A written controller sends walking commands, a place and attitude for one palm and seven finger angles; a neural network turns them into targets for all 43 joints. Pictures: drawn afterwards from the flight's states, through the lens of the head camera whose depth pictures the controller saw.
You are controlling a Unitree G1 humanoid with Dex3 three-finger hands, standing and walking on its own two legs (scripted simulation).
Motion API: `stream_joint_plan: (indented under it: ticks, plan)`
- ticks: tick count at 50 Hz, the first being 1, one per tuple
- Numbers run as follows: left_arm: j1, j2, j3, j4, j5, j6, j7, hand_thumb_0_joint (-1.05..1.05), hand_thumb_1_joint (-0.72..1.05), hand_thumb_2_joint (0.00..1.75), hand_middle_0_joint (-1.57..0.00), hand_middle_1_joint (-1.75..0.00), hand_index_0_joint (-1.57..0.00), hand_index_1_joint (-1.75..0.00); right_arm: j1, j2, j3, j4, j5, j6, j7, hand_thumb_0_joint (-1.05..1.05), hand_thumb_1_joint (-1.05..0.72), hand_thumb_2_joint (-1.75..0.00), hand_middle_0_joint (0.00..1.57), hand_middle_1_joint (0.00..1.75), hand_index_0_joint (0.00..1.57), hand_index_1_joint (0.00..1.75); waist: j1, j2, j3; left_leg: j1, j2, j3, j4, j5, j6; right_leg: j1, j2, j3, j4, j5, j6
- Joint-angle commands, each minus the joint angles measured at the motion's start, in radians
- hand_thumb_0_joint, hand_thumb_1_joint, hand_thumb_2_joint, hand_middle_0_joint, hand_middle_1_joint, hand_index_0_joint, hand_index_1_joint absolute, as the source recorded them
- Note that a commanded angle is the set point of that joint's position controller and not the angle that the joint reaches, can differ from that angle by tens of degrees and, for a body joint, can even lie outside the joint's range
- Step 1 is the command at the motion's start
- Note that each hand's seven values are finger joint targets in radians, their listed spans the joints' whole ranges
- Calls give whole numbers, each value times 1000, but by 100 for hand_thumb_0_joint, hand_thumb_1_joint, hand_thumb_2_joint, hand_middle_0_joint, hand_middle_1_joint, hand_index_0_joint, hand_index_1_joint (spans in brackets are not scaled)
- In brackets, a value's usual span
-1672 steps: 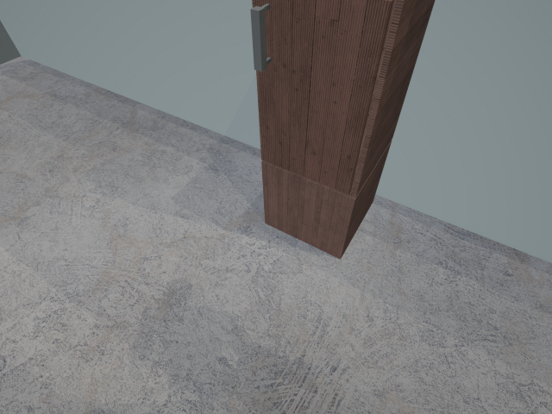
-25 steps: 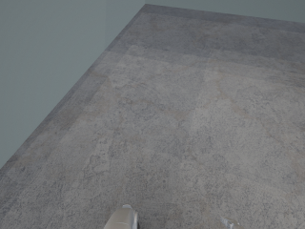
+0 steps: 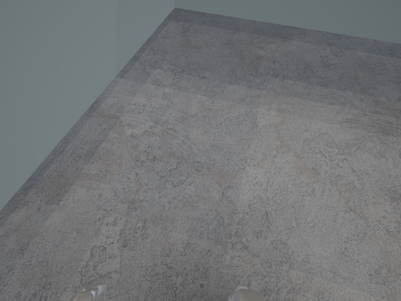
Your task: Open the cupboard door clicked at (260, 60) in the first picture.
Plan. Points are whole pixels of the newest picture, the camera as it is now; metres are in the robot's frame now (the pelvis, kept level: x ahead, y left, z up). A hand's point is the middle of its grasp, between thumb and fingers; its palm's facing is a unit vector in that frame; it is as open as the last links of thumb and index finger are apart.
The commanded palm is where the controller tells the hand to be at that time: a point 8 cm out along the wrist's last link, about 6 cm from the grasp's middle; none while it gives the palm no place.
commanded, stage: turn to face it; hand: left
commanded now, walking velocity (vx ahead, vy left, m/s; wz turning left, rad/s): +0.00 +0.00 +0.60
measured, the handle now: out of the picture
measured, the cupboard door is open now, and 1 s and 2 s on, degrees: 45 45 45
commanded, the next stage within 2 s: none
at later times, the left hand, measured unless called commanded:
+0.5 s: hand out of the picture +0.05 +0.21 -0.20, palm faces +0.37 -0.90 -0.21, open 7.3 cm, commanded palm none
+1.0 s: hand out of the picture +0.07 +0.17 -0.15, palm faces +0.57 -0.77 -0.29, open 7.4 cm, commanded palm none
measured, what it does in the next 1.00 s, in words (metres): walks ahead, turning left: right foot, then left foot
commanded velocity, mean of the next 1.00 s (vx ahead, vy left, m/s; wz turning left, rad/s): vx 0.00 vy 0.00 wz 0.60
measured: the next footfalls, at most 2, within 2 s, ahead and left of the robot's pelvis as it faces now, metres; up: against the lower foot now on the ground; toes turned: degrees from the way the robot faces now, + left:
right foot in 0.04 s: +0.11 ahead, -0.13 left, +0.00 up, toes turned -3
left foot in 0.46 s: +0.09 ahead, +0.11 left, +0.00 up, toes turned +28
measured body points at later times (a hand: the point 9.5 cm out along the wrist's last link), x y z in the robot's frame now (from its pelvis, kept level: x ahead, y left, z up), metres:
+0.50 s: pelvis +0.06 -0.01 -0.02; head +0.10 +0.04 +0.42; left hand +0.03 +0.26 -0.18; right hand +0.28 -0.22 -0.13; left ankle +0.05 +0.09 -0.74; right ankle +0.06 -0.13 -0.72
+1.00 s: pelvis +0.10 -0.05 +0.00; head +0.16 -0.04 +0.44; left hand +0.04 +0.21 -0.13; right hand +0.30 -0.23 -0.17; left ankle +0.02 +0.05 -0.67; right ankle +0.16 -0.15 -0.74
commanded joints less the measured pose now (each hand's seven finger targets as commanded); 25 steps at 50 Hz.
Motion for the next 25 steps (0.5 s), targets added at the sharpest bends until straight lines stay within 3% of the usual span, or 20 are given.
stream_joint_plan:
  ticks: [1, 2, 3, 4, 5, 7, 10, 12, 18, 20, 21, 22, 23, 24, 25]
  plan:
    - [137, 69, 11, -36, -10, -23, 1, 0, 90, 90, -20, -30, -20, -30, -53, -167, -37, -92, 9, -10, -4, 0, -90, -90, 20, 30, 20, 30, 105, 73, -93, -188, 158, -172, 55, 497, 29, 396, -22, 9, -270, 222, -8]
    - [210, 158, 29, -18, -2, -34, 14, 0, 90, 90, -20, -30, -20, -30, -24, -120, -33, -105, 21, -15, 4, 0, -90, -90, 20, 30, 20, 30, 130, -143, -190, -359, 57, -70, 262, 227, -31, 640, -238, 191, -272, 525, -77]
    - [279, 226, 44, -15, -3, -33, 22, 0, 90, 90, -20, -30, -20, -30, -3, -100, -36, -129, 26, -7, -1, 0, -90, -90, 20, 30, 20, 30, 140, -323, -277, -408, -34, 25, 571, -355, -75, 664, -502, 357, -302, 780, -205]
    - [247, 206, 29, -33, -7, -24, 28, 0, 90, 90, -20, -30, -20, -30, -8, -124, -42, -128, 21, 8, -1, 0, -90, -90, 20, 30, 20, 30, 132, -255, -242, -391, 29, -32, 709, -355, -65, 545, -500, 316, -333, 625, -251]
    - [169, 145, 20, -48, -6, -21, 35, 0, 90, 90, -20, -30, -20, -30, -52, -102, -40, -124, 17, 19, 3, 0, -90, -90, 20, 30, 20, 30, 108, -230, -160, -436, 57, -38, 770, -281, -74, 473, -435, 243, -351, 574, -229]
    - [105, 114, 7, -70, -8, -13, 34, 0, 90, 90, -20, -30, -20, -30, -95, -86, -38, -131, 13, 38, 20, 0, -90, -90, 20, 30, 20, 30, 67, -181, -110, -413, 85, -13, 791, -178, -86, 351, -347, 91, -361, 522, -173]
    - [70, 101, 8, -88, -1, -18, 30, 0, 90, 90, -20, -30, -20, -30, -102, -66, -35, -142, 9, 53, 35, 0, -90, -90, 20, 30, 20, 30, 38, -177, -91, -373, 88, 27, 679, -103, -95, 294, -306, -40, -378, 475, -138]
    - [78, 108, 11, -87, 0, -18, 26, 0, 90, 90, -20, -30, -20, -30, -139, -70, -37, -156, 8, 57, 41, 0, -90, -90, 20, 30, 20, 30, 41, -175, -76, -358, 81, 55, 592, -79, -99, 293, -300, -83, -377, 458, -134]
    - [117, 138, 35, -88, 17, -13, 20, 0, 90, 90, -20, -30, -20, -30, -270, -83, -41, -242, 8, 42, 53, 0, -90, -90, 20, 30, 20, 30, 76, -208, -84, -302, 63, 107, 307, -93, -78, 359, -334, -115, -291, 487, -136]
    - [109, 163, 42, -101, 11, -10, 14, 0, 90, 90, -20, -30, -20, -30, -251, -120, -46, -258, 6, 37, 52, 0, -90, -90, 20, 30, 20, 30, 51, -167, -111, -202, 47, 129, 169, -1, -67, 341, -341, -143, -205, 475, -112]
    - [104, 167, 42, -107, 5, -8, 10, 0, 90, 90, -20, -30, -20, -30, -210, -148, -53, -252, 2, 33, 52, 0, -90, -90, 20, 30, 20, 30, 20, -108, -137, -84, 31, 131, 60, 103, -59, 289, -316, -174, -114, 433, -78]
    - [95, 146, 37, -124, -2, -3, 4, 0, 90, 90, -20, -30, -20, -30, -138, -228, -73, -241, -4, 24, 48, 0, -90, -90, 20, 30, 20, 30, -24, 63, -197, 83, 128, -6, -38, 292, -11, 153, -256, -199, 66, 239, -23]
    - [66, 78, 16, -170, -10, 2, -4, 0, 90, 90, -20, -30, -20, -30, -84, -347, -102, -247, -9, 19, 40, 0, -90, -90, 20, 30, 20, 30, -54, 372, -212, 199, 418, -403, -98, 669, 139, -130, -94, -174, 331, -409, 58]
    - [8, 102, 12, -201, 0, 17, 2, 0, 90, 90, -20, -30, -20, -30, -51, -382, -104, -235, -2, 27, 29, 0, -90, -90, 20, 30, 20, 30, -68, 267, -244, 186, 475, -423, -96, 728, 220, -167, -73, -19, 460, -448, 42]
    - [-2, 109, 17, -205, 4, 21, 2, 0, 90, 90, -20, -30, -20, -30, -95, -366, -97, -245, -5, 22, 22, 0, -90, -90, 20, 30, 20, 30, -41, 201, -210, 125, 438, -364, -111, 568, 214, -171, -83, 22, 499, -377, 32]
